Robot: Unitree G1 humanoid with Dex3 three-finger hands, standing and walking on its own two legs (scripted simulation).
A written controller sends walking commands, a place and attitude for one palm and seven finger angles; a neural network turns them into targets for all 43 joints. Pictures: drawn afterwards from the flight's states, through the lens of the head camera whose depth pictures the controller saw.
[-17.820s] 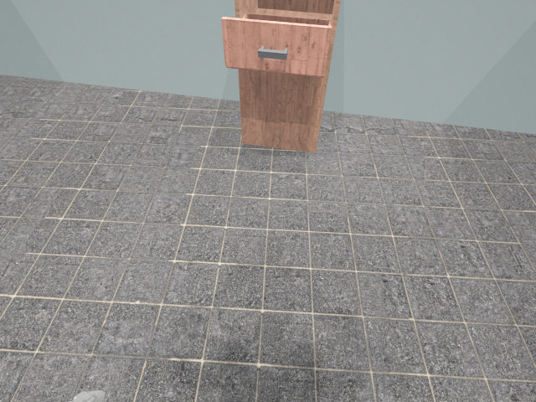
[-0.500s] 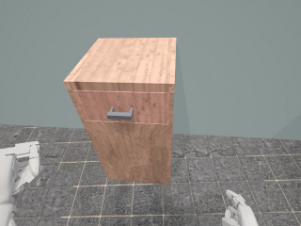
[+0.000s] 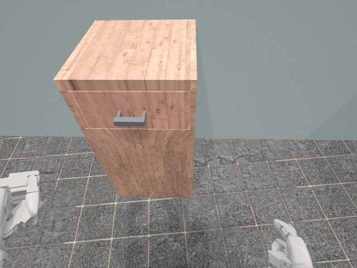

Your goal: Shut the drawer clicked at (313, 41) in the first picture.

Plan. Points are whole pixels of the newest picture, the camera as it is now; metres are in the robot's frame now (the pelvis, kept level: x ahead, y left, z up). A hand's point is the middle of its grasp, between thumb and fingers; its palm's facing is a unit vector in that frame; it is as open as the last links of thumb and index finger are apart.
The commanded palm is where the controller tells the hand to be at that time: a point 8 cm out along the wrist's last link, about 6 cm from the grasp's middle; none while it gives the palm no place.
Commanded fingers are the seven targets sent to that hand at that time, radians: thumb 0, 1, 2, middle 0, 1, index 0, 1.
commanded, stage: step back with the hand held close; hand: left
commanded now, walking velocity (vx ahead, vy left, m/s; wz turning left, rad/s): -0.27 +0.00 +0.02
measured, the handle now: (130, 117) +0.59 +0.21 -0.06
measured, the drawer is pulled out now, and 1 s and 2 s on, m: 0.00 0.00 0.00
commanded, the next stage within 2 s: stop stepping back and stand still in 0.96 s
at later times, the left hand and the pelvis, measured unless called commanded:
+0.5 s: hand out of the picture +0.10 +0.26 +0.16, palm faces +0.38 -0.78 -0.50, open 3.2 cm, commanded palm +0.03 +0.30 +0.17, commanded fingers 0.00 0.90 0.90 -1.40 -1.60 -1.40 -1.60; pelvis -0.08 +0.02 -0.01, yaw +3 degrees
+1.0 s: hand out of the picture +0.04 +0.24 +0.17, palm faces +0.27 -0.84 -0.47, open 3.2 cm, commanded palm -0.02 +0.29 +0.17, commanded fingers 0.00 0.90 0.90 -1.40 -1.60 -1.40 -1.60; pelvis -0.16 +0.02 -0.01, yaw -2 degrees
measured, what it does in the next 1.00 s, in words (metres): walks backwards: right foot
